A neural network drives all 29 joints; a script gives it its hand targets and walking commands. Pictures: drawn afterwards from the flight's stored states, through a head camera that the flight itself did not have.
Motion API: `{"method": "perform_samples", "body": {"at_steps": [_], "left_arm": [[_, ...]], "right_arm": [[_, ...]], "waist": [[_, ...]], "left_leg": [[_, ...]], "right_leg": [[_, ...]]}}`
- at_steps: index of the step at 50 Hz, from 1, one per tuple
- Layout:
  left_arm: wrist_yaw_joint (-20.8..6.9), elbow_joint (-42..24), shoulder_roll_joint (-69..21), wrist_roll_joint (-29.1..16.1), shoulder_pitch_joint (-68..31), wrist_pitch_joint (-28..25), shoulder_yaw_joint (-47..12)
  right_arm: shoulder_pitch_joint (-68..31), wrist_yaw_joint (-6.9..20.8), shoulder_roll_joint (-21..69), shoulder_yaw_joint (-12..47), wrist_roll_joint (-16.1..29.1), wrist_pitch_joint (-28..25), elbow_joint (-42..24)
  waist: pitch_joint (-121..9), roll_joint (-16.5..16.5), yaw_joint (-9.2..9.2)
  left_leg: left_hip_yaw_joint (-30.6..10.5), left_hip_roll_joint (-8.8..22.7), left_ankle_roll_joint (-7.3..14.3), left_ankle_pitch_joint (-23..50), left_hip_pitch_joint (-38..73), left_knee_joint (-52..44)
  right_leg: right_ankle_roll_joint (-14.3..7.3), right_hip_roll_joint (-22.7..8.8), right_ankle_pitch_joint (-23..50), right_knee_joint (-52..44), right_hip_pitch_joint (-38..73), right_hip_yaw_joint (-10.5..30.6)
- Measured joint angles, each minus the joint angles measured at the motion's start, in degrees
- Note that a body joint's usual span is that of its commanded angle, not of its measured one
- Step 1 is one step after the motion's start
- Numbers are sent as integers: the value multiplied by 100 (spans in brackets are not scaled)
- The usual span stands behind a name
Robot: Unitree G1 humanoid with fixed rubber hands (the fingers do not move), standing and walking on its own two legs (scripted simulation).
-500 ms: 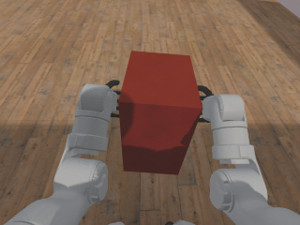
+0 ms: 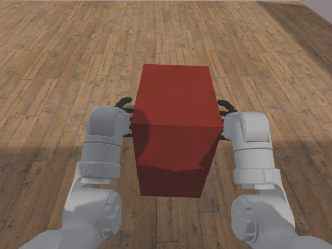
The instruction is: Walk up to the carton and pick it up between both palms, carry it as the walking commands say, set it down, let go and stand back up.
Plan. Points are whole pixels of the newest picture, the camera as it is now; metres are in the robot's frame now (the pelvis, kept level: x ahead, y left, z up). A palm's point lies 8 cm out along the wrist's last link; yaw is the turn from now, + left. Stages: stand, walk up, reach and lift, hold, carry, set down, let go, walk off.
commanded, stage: carry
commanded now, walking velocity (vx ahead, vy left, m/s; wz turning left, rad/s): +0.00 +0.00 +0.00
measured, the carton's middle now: (173, 133) +0.39 +0.00 +0.05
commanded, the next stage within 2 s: hold in 0.80 s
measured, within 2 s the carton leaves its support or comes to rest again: neither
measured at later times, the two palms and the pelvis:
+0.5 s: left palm (120, 123) +0.35 +0.12 +0.13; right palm (233, 126) +0.35 -0.14 +0.13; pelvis +0.00 -0.01 +0.00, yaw +0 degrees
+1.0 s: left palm (125, 164) +0.30 +0.12 +0.03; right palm (228, 169) +0.29 -0.14 +0.03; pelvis +0.01 +0.00 +0.01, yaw -5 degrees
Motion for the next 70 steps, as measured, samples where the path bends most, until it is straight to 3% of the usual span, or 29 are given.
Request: {"method": "perform_samples", "body": {"at_steps": [40,41,43,44,47,49,52,55,62,70], "left_arm": [[27,-267,-153,47,336,-150,58],[-112,-47,-287,320,290,-396,249],[-486,899,-708,1199,411,-1487,983],[-620,1138,-820,1422,724,-1987,1128],[-827,511,-976,1284,2188,-2778,705],[-770,83,-804,1020,2768,-2940,161],[-671,-112,-751,890,2853,-3008,98],[-760,205,-843,1002,2527,-3162,492],[-1034,1225,-893,1489,1539,-3394,1299],[-1164,1765,-920,2051,1023,-3470,1860]], "right_arm": [[249,-27,96,-20,-32,-115,-199],[213,177,186,-184,-288,-343,5],[283,609,551,-826,-1190,-1386,985],[580,704,678,-908,-1429,-1866,1224],[1917,697,989,-484,-1446,-2676,734],[2420,636,772,193,-1141,-2830,476],[2517,474,695,510,-954,-2873,372],[2211,446,793,218,-1036,-2995,657],[1328,557,1110,-946,-1619,-3049,1275],[849,710,1168,-1578,-2050,-3310,1959]], "waist": [[-57,64,12],[65,33,86],[125,26,241],[111,40,280],[201,123,260],[341,147,245],[384,135,201],[350,182,146],[461,190,224],[778,59,408]], "left_leg": [[-59,27,-56,27,61,-80],[-44,-8,-42,61,226,-172],[-135,-127,37,190,622,-525],[-154,-137,54,224,803,-693],[-363,-164,-65,203,1123,-879],[-344,-158,-83,107,1169,-732],[-394,-207,-59,-72,1049,-386],[-593,-305,-29,-179,1014,-125],[-1092,-469,79,-446,1502,126],[-1033,-487,41,-388,1728,34]], "right_leg": [[-33,33,-14,-47,60,-20],[-46,61,20,-90,171,71],[-50,165,135,-344,453,309],[-21,212,192,-507,608,394],[39,339,261,-701,886,663],[61,378,204,-561,900,778],[83,395,44,-203,759,874],[93,484,-26,-17,770,999],[83,754,-365,47,1359,1184],[72,759,-294,-16,1557,1292]]}}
